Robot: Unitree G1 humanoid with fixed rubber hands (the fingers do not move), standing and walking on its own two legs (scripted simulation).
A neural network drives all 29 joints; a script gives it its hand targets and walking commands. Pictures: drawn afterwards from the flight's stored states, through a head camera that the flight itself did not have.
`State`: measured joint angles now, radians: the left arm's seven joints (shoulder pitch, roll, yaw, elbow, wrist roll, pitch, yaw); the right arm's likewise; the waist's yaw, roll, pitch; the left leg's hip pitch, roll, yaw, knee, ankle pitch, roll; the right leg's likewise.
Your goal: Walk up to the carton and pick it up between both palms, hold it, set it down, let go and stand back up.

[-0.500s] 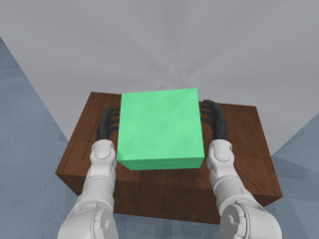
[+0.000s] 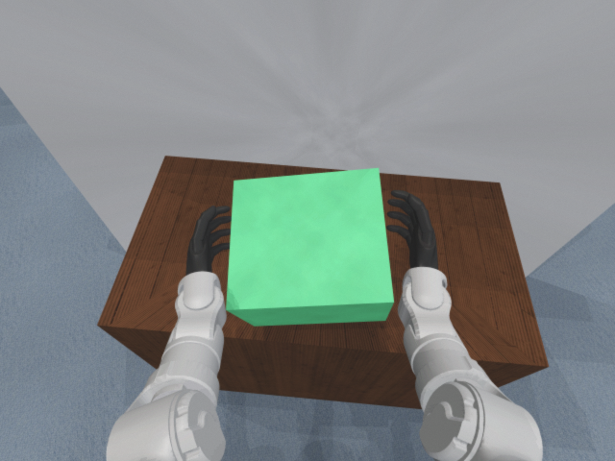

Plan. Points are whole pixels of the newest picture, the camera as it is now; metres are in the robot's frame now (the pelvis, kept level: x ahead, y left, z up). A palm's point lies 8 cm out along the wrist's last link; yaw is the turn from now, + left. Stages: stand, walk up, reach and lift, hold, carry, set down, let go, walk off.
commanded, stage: set down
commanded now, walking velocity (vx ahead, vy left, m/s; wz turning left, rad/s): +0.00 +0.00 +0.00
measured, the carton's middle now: (312, 252) +0.42 +0.00 -0.04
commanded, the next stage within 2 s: none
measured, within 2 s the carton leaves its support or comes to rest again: rests again in 1.36 s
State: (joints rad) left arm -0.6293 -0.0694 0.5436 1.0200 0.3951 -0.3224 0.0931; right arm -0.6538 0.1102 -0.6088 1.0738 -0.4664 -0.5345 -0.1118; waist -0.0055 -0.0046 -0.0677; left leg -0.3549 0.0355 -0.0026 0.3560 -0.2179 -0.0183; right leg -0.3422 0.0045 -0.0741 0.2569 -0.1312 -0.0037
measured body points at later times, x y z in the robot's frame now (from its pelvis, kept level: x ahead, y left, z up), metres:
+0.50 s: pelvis +0.00 +0.00 -0.01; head +0.12 +0.01 +0.43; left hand +0.40 +0.15 -0.04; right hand +0.40 -0.15 -0.02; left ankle -0.04 +0.12 -0.75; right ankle -0.02 -0.12 -0.75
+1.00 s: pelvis -0.01 +0.00 -0.03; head +0.14 -0.01 +0.39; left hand +0.41 +0.14 -0.07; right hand +0.41 -0.17 -0.06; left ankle -0.04 +0.12 -0.75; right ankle -0.02 -0.12 -0.75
